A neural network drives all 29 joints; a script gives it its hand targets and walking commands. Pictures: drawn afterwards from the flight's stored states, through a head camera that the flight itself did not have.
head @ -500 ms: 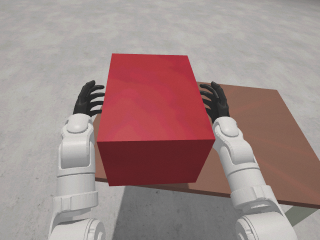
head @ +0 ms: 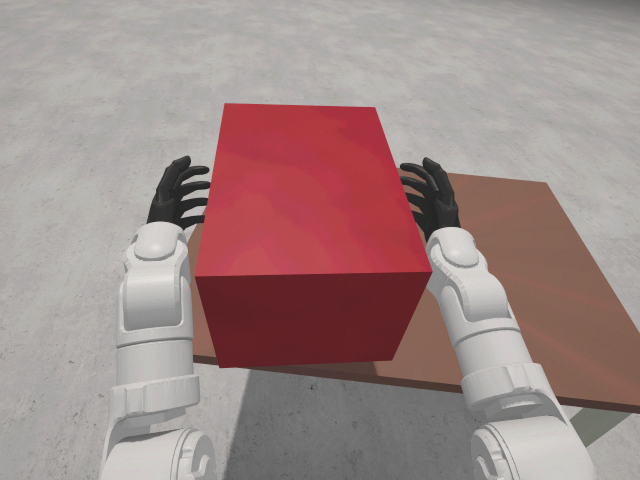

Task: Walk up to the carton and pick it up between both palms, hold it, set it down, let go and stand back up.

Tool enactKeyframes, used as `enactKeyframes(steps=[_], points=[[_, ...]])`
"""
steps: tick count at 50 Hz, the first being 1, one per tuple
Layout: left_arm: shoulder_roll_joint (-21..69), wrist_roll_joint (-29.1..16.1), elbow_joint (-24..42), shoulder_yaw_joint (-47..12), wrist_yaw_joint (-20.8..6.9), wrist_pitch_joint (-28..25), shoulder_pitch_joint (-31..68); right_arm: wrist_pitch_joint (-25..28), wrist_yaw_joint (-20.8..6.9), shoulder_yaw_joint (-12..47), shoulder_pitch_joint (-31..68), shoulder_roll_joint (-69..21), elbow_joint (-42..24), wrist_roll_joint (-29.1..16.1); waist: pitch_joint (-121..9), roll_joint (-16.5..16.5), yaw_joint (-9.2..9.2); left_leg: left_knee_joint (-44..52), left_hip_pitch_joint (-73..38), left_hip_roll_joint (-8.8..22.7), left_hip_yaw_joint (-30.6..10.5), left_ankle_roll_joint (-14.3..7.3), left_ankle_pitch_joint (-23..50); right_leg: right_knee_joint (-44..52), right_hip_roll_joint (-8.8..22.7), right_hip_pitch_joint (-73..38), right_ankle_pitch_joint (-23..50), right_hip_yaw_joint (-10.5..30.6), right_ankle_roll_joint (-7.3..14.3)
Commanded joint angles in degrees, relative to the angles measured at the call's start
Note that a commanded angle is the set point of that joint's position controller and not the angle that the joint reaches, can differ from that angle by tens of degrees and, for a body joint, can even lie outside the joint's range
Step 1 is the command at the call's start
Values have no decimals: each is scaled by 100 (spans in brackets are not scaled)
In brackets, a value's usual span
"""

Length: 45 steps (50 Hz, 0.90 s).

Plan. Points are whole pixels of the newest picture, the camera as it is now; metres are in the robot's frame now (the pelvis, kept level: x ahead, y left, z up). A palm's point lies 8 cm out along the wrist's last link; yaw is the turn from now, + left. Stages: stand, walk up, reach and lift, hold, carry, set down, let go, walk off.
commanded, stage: hold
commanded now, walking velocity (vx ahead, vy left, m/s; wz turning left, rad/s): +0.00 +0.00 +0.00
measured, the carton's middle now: (304, 225) +0.42 +0.01 +0.13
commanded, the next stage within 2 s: none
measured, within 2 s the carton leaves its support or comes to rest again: neither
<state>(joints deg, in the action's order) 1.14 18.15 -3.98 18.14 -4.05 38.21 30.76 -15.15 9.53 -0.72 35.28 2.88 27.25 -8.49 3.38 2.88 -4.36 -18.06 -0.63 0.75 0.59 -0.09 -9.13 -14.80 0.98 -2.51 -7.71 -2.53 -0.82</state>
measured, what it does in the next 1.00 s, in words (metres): stands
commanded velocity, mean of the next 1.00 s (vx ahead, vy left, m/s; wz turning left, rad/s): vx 0.00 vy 0.00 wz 0.00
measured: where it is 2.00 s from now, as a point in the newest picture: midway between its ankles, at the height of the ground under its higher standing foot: outside the picture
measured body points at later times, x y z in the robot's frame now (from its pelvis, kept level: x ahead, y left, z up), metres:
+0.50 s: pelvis -0.01 -0.01 +0.00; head -0.05 +0.02 +0.45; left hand +0.37 +0.17 +0.18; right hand +0.37 -0.15 +0.18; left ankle +0.02 +0.12 -0.75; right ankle +0.02 -0.13 -0.75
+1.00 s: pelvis +0.01 +0.00 +0.00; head -0.03 +0.03 +0.45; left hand +0.37 +0.18 +0.17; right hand +0.37 -0.14 +0.17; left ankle +0.02 +0.11 -0.75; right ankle +0.02 -0.13 -0.75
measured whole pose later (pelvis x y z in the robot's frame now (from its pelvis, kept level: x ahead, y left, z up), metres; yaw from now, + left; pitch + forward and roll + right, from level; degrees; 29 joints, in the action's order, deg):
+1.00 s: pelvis +0.01 +0.00 +0.00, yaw +0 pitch -9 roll -1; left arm 1.2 18.0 -0.1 16.8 -3.7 37.8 27.1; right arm -13.1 10.1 1.1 32.6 2.9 25.3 -9.8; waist 4.2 4.0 -4.8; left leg -19.2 -0.4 1.0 0.5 -0.1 -10.4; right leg -14.3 0.7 -3.2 -8.2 -2.9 -0.8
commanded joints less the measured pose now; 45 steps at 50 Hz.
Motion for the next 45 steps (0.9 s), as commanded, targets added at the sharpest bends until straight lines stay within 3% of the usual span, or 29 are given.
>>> enactKeyframes(steps=[1, 2, 5, 6, 7, 9, 10, 13, 15, 16, 18, 19, 20, 22, 24, 27, 28, 29, 30, 31, 33, 36, 37, 39, 40, 42, 43, 44, 45], points=[[2833, -672, 271, -2627, -793, -295, 3204, 379, -558, 1949, 3733, -3016, -1394, -339, -1940, -398, -42, 168, -418, -225, 243, 111, 1184, 67, -391, -342, 735, -273, -91], [2802, -680, 244, -2579, -807, -306, 3248, 381, -564, 1946, 3753, -2942, -1276, -217, -1828, -263, 33, 268, -250, -215, 246, 32, 930, 117, -370, -263, 507, -259, -65], [2927, -622, 315, -2605, -769, -342, 3418, 487, -589, 1841, 3877, -2995, -1278, -263, -1924, -481, -67, 248, -340, -235, 240, 99, 909, 59, -392, -314, 506, -306, -86], [2889, -709, 315, -2629, -737, -375, 3306, 484, -611, 1905, 3732, -3104, -1275, -310, -2017, -400, 56, 194, -325, -207, 260, 79, 1062, 15, -399, -315, 709, -237, -107], [2872, -666, 304, -2616, -746, -380, 3344, 485, -600, 1830, 3687, -2968, -1243, -229, -1959, -508, -65, 267, -304, -249, 290, 84, 1017, 19, -407, -328, 732, -293, -107], [2933, -738, 308, -2670, -735, -428, 3259, 516, -579, 1911, 3713, -3152, -1247, -206, -2170, -340, 54, 186, -318, -268, 244, 2, 1059, 73, -347, -350, 741, -247, -88], [2928, -843, 354, -2625, -745, -436, 3289, 506, -580, 1984, 3596, -3273, -1284, -234, -2272, -249, -94, 139, -377, -274, 251, 7, 1107, 39, -367, -324, 769, -222, -117], [2799, -651, 83, -2475, -767, -420, 3330, 489, -578, 1923, 3817, -3197, -1111, -178, -1909, -345, 68, 179, -270, -295, 315, -40, 780, 49, -285, -267, 547, -196, -132], [2766, -644, 28, -2423, -807, -453, 3380, 488, -553, 1831, 3768, -3214, -1176, -73, -1893, -136, 54, 270, -130, -279, 292, -92, 653, 63, -250, -343, 534, -180, -185], [2766, -682, -44, -2374, -818, -449, 3514, 478, -548, 1731, 3771, -3211, -1001, -88, -1756, -200, -66, 291, -155, -298, 339, -57, 523, 80, -299, -287, 455, -226, -140], [2749, -713, -76, -2334, -805, -491, 3727, 516, -583, 1682, 4006, -3195, -1032, -56, -1947, -307, 48, 346, 20, -285, 287, -116, 247, 81, -203, -338, 190, -159, -129], [2884, -773, -33, -2344, -775, -511, 3806, 520, -583, 1688, 4028, -3263, -978, -61, -2040, -243, 51, 356, 30, -273, 333, -111, 258, 80, -227, -285, 39, -204, -140], [2873, -759, 191, -2508, -753, -546, 3996, 534, -579, 1621, 3929, -3342, -824, -58, -2095, -384, -88, 303, -135, -260, 322, -31, 496, 58, -306, -381, 180, -294, -128], [2928, -770, -21, -2533, -710, -513, 3689, 545, -601, 1749, 3991, -3197, -947, -167, -2055, -359, 13, 226, -239, -266, 318, -23, 734, 13, -340, -324, 385, -257, -84], [3014, -782, 95, -2594, -718, -505, 3482, 590, -550, 1734, 3754, -3068, -999, -164, -2202, -460, -140, 189, -348, -266, 294, 88, 1085, -11, -352, -334, 679, -306, -64], [2840, -681, -86, -2490, -759, -473, 3592, 570, -556, 1824, 3971, -2947, -1035, -221, -1981, -245, -50, 183, -278, -234, 298, -2, 963, 91, -308, -350, 554, -247, -94], [2856, -731, 165, -2525, -755, -499, 3402, 564, -565, 1815, 3819, -3070, -979, -172, -2055, -258, 38, 236, -251, -246, 284, -10, 895, 101, -301, -307, 517, -210, -103], [2969, -730, 250, -2546, -752, -534, 3397, 619, -577, 1823, 3683, -3113, -1075, -203, -2181, -303, -83, 205, -359, -237, 309, -5, 1054, 85, -340, -289, 630, -268, -64], [2880, -567, 60, -2419, -748, -482, 3272, 613, -577, 1768, 3664, -3052, -1081, -133, -1985, -430, 40, 242, -285, -262, 290, -15, 972, 102, -304, -343, 626, -237, -109], [2776, -572, -89, -2331, -768, -444, 3561, 563, -587, 1750, 3864, -3011, -797, -115, -1857, -337, -77, 289, -175, -246, 290, 31, 741, 86, -274, -372, 393, -252, -67], [2803, -660, -10, -2424, -777, -440, 3631, 572, -646, 1679, 3808, -3111, -715, -111, -1770, -312, -7, 310, -47, -199, 311, -45, 404, 133, -257, -242, -56, -241, -58], [3067, -692, 154, -2474, -695, -485, 3238, 637, -613, 1787, 3610, -3091, -983, -217, -2263, -284, 2, 129, -375, -240, 299, 10, 1291, 42, -351, -398, 867, -249, -67], [3045, -671, 258, -2579, -712, -465, 3277, 638, -607, 1925, 3798, -3172, -1166, -252, -2097, -449, 4, 85, -458, -245, 295, 85, 1362, 43, -364, -430, 932, -295, -88], [2824, -639, 283, -2534, -746, -419, 3139, 650, -541, 1943, 3783, -3000, -1342, -218, -2182, -290, 33, 122, -496, -299, 312, 58, 1420, 10, -385, -530, 1124, -326, -126], [2933, -706, 385, -2585, -741, -444, 3085, 671, -508, 1975, 3758, -3051, -1567, -368, -2375, -171, -68, 8, -631, -274, 303, 106, 1668, 14, -418, -508, 1220, -313, -68], [2834, -686, 441, -2679, -742, -411, 2953, 633, -521, 2042, 3404, -2977, -1349, -287, -2169, -268, -31, 22, -545, -236, 292, 60, 1715, 64, -407, -534, 1241, -288, -46], [2934, -738, 534, -2777, -756, -415, 2838, 656, -527, 2060, 3363, -2917, -1543, -347, -2229, -477, -25, 13, -484, -212, 295, 164, 1776, -8, -390, -553, 1384, -256, -59], [2977, -787, 848, -2864, -743, -449, 2841, 645, -523, 2093, 3178, -3049, -1518, -315, -2434, -436, -164, -65, -632, -271, 245, 146, 1876, -19, -382, -579, 1492, -257, -14], [3023, -737, 761, -2874, -732, -426, 2863, 631, -527, 2206, 3291, -3034, -1762, -415, -2286, -486, -50, -85, -544, -277, 291, 193, 1997, -33, -408, -576, 1687, -242, -96]])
